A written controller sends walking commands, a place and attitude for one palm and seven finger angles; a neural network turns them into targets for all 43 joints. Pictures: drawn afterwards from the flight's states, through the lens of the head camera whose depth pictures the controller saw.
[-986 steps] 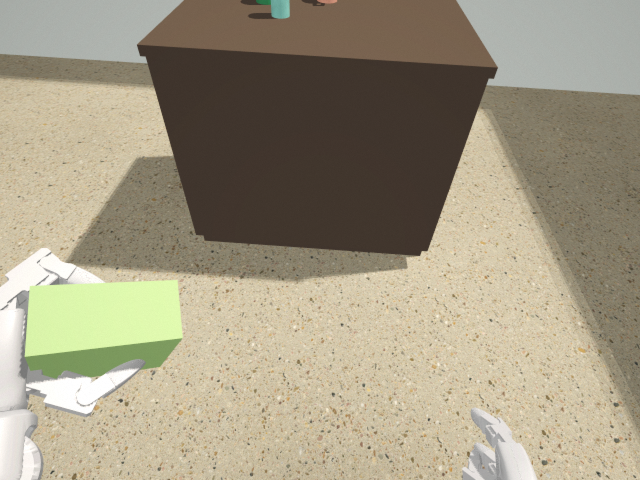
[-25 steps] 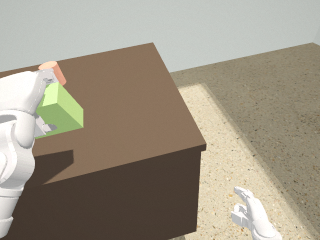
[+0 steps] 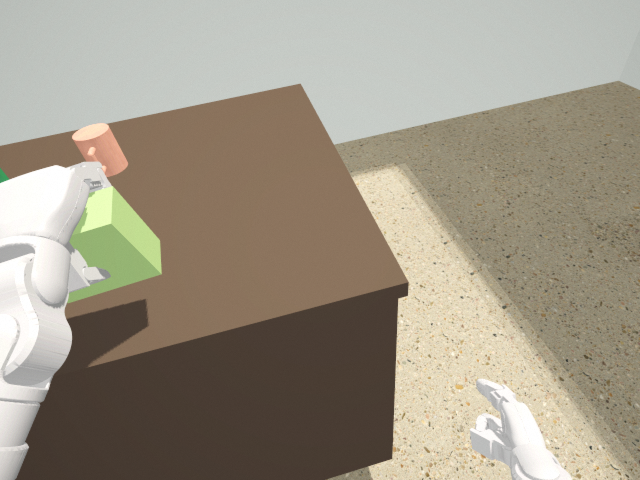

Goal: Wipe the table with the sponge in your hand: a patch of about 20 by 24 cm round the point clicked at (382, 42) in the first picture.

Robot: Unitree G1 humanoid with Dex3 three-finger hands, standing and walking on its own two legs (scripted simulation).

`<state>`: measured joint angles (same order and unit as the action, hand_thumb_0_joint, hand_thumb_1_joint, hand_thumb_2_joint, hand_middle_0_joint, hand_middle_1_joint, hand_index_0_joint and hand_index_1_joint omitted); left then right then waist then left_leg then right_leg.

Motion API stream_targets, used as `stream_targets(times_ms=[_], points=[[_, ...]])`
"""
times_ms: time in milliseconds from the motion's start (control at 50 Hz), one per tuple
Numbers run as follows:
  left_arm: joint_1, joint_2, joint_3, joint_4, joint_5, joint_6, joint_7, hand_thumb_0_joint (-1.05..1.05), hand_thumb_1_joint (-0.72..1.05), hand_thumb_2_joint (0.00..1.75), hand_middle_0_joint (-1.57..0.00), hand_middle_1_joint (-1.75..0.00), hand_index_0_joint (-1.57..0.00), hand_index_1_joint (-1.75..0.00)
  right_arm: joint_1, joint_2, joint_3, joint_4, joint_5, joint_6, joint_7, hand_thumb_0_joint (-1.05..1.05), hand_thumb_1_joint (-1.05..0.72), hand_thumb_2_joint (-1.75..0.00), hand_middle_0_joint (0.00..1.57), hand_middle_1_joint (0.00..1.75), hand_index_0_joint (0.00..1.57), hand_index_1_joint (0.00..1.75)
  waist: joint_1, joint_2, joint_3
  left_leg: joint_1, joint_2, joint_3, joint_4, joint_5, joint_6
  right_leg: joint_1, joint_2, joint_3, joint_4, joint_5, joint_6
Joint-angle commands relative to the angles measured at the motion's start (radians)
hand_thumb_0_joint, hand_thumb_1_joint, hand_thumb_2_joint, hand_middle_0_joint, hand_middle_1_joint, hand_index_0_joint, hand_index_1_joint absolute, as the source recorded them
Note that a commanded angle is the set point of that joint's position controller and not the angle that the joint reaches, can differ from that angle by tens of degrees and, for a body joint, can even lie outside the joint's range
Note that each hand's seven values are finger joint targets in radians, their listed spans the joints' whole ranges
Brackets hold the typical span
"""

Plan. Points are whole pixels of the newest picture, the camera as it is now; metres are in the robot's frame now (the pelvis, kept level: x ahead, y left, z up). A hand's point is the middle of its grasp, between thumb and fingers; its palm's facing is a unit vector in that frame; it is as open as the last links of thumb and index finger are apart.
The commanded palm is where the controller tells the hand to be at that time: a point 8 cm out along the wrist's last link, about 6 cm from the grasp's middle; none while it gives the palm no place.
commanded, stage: lower the sponge onto the table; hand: left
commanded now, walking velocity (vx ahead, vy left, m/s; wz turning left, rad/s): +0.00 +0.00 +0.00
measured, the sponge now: (98, 255) +0.29 +0.31 +0.18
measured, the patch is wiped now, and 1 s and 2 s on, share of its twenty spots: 0.00 0.00 0.20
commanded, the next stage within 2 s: wipe forward along the first lane in 1.14 s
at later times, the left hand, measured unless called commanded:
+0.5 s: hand (97, 265) +0.28 +0.31 +0.17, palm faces +0.11 -0.06 -0.99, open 9.8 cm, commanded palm +0.24 +0.31 +0.23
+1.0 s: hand (115, 281) +0.28 +0.30 +0.15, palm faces +0.06 -0.05 -1.00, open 9.8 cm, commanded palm +0.24 +0.30 +0.21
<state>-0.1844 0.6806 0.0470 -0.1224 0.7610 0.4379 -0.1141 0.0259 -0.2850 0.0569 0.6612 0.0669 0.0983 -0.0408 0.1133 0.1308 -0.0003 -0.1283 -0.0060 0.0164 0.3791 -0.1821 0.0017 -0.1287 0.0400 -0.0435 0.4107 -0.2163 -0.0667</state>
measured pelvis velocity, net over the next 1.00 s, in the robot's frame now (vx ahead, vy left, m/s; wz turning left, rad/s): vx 0.02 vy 0.01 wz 0.01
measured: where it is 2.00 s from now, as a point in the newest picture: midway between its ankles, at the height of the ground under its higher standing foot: outside the picture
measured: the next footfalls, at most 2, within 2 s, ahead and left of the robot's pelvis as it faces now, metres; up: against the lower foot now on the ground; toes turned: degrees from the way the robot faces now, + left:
none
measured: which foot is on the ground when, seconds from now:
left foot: down 0.00-1.00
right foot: down 0.00-1.00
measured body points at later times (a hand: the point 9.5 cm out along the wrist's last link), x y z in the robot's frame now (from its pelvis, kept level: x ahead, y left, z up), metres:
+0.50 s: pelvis +0.01 +0.00 +0.00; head -0.01 -0.06 +0.45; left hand +0.27 +0.31 +0.23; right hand +0.25 -0.21 -0.09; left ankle +0.02 +0.12 -0.74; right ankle +0.01 -0.07 -0.74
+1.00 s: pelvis +0.02 +0.01 +0.00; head +0.01 -0.04 +0.45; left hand +0.27 +0.30 +0.20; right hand +0.26 -0.20 -0.10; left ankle +0.02 +0.12 -0.74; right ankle +0.01 -0.07 -0.74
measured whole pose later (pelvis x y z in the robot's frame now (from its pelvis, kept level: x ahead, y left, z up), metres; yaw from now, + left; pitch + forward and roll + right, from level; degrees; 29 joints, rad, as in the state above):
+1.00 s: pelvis +0.02 +0.01 +0.00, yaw +1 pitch -3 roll +1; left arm -0.02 0.60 -0.04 -0.18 0.83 0.40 -0.12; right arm 0.03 -0.30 0.04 0.66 0.05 0.11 -0.05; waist 0.11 0.13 0.01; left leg -0.13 -0.02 0.01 0.39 -0.21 0.02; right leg -0.12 0.02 -0.05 0.41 -0.24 -0.05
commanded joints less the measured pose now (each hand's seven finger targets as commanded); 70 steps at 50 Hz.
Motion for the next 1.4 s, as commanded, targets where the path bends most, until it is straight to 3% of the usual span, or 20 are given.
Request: stream_targets(times_ms=[0, 80, 160, 220, 280, 380, 480, 540, 560, 640, 760, 880, 960, 980, 1160, 1180, 1260, 1280, 1360, 1380], points=[[-0.112, 0.135, 0.033, -0.101, 0.006, 0.038, -0.058, 0.00, 0.10, 1.30, -1.20, -1.60, -1.20, -1.60, -0.208, -0.117, -0.035, -0.199, 0.007, -0.042, -0.007, 0.00, -0.90, -0.90, 0.20, 0.30, 0.20, 0.30, -0.013, -0.145, -0.131, -0.041, -0.026, -0.025, -0.032, 0.098, 0.036, 0.050, -0.036, 0.087, -0.074, 0.101, 0.028], [-0.250, 0.192, 0.037, -0.266, 0.065, -0.001, -0.067, 0.00, 0.10, 1.30, -1.20, -1.60, -1.20, -1.60, -0.227, -0.102, -0.024, -0.225, -0.003, -0.065, -0.021, 0.00, -0.90, -0.90, 0.20, 0.30, 0.20, 0.30, -0.012, -0.117, -0.242, 0.004, -0.042, -0.030, -0.012, 0.121, 0.053, 0.077, -0.040, 0.088, -0.047, 0.091, 0.027], [-0.386, 0.376, 0.200, -0.372, 0.123, -0.118, 0.015, 0.00, 0.10, 1.30, -1.20, -1.60, -1.20, -1.60, -0.210, -0.090, -0.026, -0.208, -0.023, -0.094, -0.040, 0.00, -0.90, -0.90, 0.20, 0.30, 0.20, 0.30, 0.019, -0.012, -0.293, 0.061, -0.052, -0.059, -0.012, 0.153, 0.057, 0.097, -0.015, 0.131, -0.060, 0.082, -0.006], [-0.318, 0.301, 0.194, -0.220, 0.092, -0.153, 0.079, 0.00, 0.10, 1.30, -1.20, -1.60, -1.20, -1.60, -0.158, -0.081, -0.037, -0.157, -0.026, -0.094, -0.036, 0.00, -0.90, -0.90, 0.20, 0.30, 0.20, 0.30, 0.013, -0.023, -0.206, 0.039, -0.054, -0.048, -0.027, 0.162, 0.041, 0.090, -0.013, 0.107, -0.080, 0.105, -0.008], [-0.285, 0.252, 0.166, -0.124, 0.074, -0.097, 0.101, 0.00, 0.10, 1.30, -1.20, -1.60, -1.20, -1.60, -0.175, -0.093, -0.042, -0.142, -0.018, -0.082, -0.019, 0.00, -0.90, -0.90, 0.20, 0.30, 0.20, 0.30, 0.021, -0.005, -0.170, 0.009, -0.048, -0.042, -0.042, 0.153, 0.027, 0.085, -0.019, 0.122, -0.083, 0.093, -0.016], [-0.142, 0.150, 0.073, -0.096, 0.040, 0.002, 0.030, 0.00, 0.10, 1.30, -1.20, -1.60, -1.20, -1.60, -0.205, -0.108, -0.038, -0.178, -0.009, -0.053, -0.007, 0.00, -0.90, -0.90, 0.20, 0.30, 0.20, 0.30, 0.011, -0.088, -0.165, -0.025, -0.041, -0.029, -0.036, 0.177, 0.031, 0.103, -0.032, 0.098, -0.061, 0.169, 0.007], [-0.141, 0.146, 0.033, -0.204, 0.060, 0.014, -0.041, 0.00, 0.10, 1.30, -1.20, -1.60, -1.20, -1.60, -0.213, -0.110, -0.034, -0.207, -0.007, -0.053, -0.011, 0.00, -0.90, -0.90, 0.20, 0.30, 0.20, 0.30, -0.009, -0.120, -0.231, 0.001, -0.042, -0.027, -0.010, 0.180, 0.049, 0.106, -0.035, 0.086, -0.043, 0.181, 0.024], [-0.182, 0.244, 0.115, -0.286, 0.091, -0.048, -0.029, 0.00, 0.10, 1.30, -1.20, -1.60, -1.20, -1.60, -0.195, -0.105, -0.039, -0.201, -0.021, -0.053, -0.024, 0.00, -0.90, -0.90, 0.20, 0.30, 0.20, 0.30, -0.004, -0.114, -0.254, 0.031, -0.050, -0.034, -0.002, 0.205, 0.058, 0.120, -0.028, 0.090, -0.042, 0.203, 0.024], [-0.208, 0.283, 0.149, -0.341, 0.096, -0.073, -0.014, 0.00, 0.10, 1.30, -1.20, -1.60, -1.20, -1.60, -0.220, -0.097, -0.031, -0.215, -0.017, -0.064, -0.028, 0.00, -0.90, -0.90, 0.20, 0.30, 0.20, 0.30, 0.005, -0.061, -0.264, 0.048, -0.049, -0.046, 0.001, 0.201, 0.060, 0.108, -0.019, 0.121, -0.047, 0.180, 0.009], [-0.174, 0.253, 0.171, -0.174, 0.087, -0.120, 0.049, 0.00, 0.10, 1.30, -1.20, -1.60, -1.20, -1.60, -0.147, -0.099, -0.044, -0.159, -0.026, -0.061, -0.034, 0.00, -0.90, -0.90, 0.20, 0.30, 0.20, 0.30, -0.002, -0.078, -0.170, 0.025, -0.048, -0.039, -0.017, 0.184, 0.045, 0.078, -0.014, 0.088, -0.071, 0.157, 0.008], [-0.170, 0.186, 0.107, -0.200, 0.084, -0.049, 0.058, 0.00, 0.10, 1.30, -1.20, -1.60, -1.20, -1.60, -0.214, -0.100, -0.039, -0.183, -0.009, -0.051, -0.013, 0.00, -0.90, -0.90, 0.20, 0.30, 0.20, 0.30, 0.008, 0.011, -0.183, 0.022, -0.049, -0.042, -0.025, 0.214, 0.036, 0.084, -0.011, 0.112, -0.059, 0.176, -0.010], [-0.135, 0.136, 0.049, -0.246, 0.098, -0.034, 0.027, 0.00, 0.10, 1.30, -1.20, -1.60, -1.20, -1.60, -0.194, -0.100, -0.038, -0.187, -0.019, -0.050, -0.015, 0.00, -0.90, -0.90, 0.20, 0.30, 0.20, 0.30, -0.010, -0.073, -0.237, 0.035, -0.044, -0.037, -0.017, 0.236, 0.045, 0.107, -0.019, 0.071, -0.044, 0.202, 0.010], [-0.074, 0.188, 0.119, -0.237, 0.092, -0.047, 0.036, 0.00, 0.10, 1.30, -1.20, -1.60, -1.20, -1.60, -0.205, -0.103, -0.040, -0.192, -0.016, -0.045, -0.017, 0.00, -0.90, -0.90, 0.20, 0.30, 0.20, 0.30, 0.009, -0.082, -0.211, 0.032, -0.042, -0.048, -0.021, 0.225, 0.047, 0.099, -0.008, 0.099, -0.049, 0.201, 0.001], [-0.072, 0.134, 0.079, -0.209, 0.089, -0.049, 0.037, 0.00, 0.10, 1.30, -1.20, -1.60, -1.20, -1.60, -0.183, -0.095, -0.037, -0.182, -0.021, -0.045, -0.015, 0.00, -0.90, -0.90, 0.20, 0.30, 0.20, 0.30, -0.001, -0.113, -0.200, 0.021, -0.042, -0.039, -0.023, 0.229, 0.043, 0.101, -0.017, 0.067, -0.044, 0.202, 0.010], [-0.034, 0.131, 0.082, -0.254, 0.103, -0.018, 0.054, 0.00, 0.10, 1.30, -1.20, -1.60, -1.20, -1.60, -0.216, -0.103, -0.039, -0.194, -0.014, -0.031, -0.002, 0.00, -0.90, -0.90, 0.20, 0.30, 0.20, 0.30, 0.011, -0.056, -0.186, 0.027, -0.037, -0.046, -0.029, 0.229, 0.040, 0.087, -0.003, 0.099, -0.049, 0.189, -0.004], [-0.024, 0.076, 0.033, -0.236, 0.102, -0.013, 0.053, 0.00, 0.10, 1.30, -1.20, -1.60, -1.20, -1.60, -0.197, -0.097, -0.037, -0.189, -0.019, -0.032, -0.001, 0.00, -0.90, -0.90, 0.20, 0.30, 0.20, 0.30, 0.003, -0.085, -0.176, 0.013, -0.039, -0.038, -0.028, 0.234, 0.038, 0.093, -0.014, 0.067, -0.042, 0.191, 0.006], [-0.015, 0.164, 0.107, -0.191, 0.106, 0.008, 0.051, 0.00, 0.10, 1.30, -1.20, -1.60, -1.20, -1.60, -0.210, -0.112, -0.039, -0.184, -0.017, -0.020, -0.008, 0.00, -0.90, -0.90, 0.20, 0.30, 0.20, 0.30, 0.012, -0.100, -0.167, 0.003, -0.038, -0.042, -0.029, 0.207, 0.041, 0.091, -0.006, 0.099, -0.048, 0.181, 0.001], [-0.045, 0.124, 0.066, -0.157, 0.106, 0.008, 0.047, 0.00, 0.10, 1.30, -1.20, -1.60, -1.20, -1.60, -0.190, -0.109, -0.036, -0.178, -0.020, -0.022, -0.010, 0.00, -0.90, -0.90, 0.20, 0.30, 0.20, 0.30, -0.005, -0.128, -0.168, -0.007, -0.040, -0.029, -0.024, 0.210, 0.041, 0.096, -0.016, 0.071, -0.044, 0.189, 0.011], [-0.117, 0.183, 0.086, -0.055, 0.126, 0.013, 0.036, 0.00, 0.10, 1.30, -1.20, -1.60, -1.20, -1.60, -0.191, -0.122, -0.035, -0.164, -0.012, -0.014, -0.024, 0.00, -0.90, -0.90, 0.20, 0.30, 0.20, 0.30, -0.011, -0.110, -0.121, -0.015, -0.038, -0.031, -0.034, 0.138, 0.041, 0.046, -0.007, 0.097, -0.072, 0.101, 0.007], [-0.125, 0.136, 0.041, -0.026, 0.122, 0.011, 0.030, 0.00, 0.10, 1.30, -1.20, -1.60, -1.20, -1.60, -0.175, -0.119, -0.032, -0.163, -0.014, -0.017, -0.026, 0.00, -0.90, -0.90, 0.20, 0.30, 0.20, 0.30, -0.020, -0.128, -0.122, -0.029, -0.042, -0.023, -0.032, 0.142, 0.041, 0.058, -0.017, 0.068, -0.066, 0.110, 0.015]])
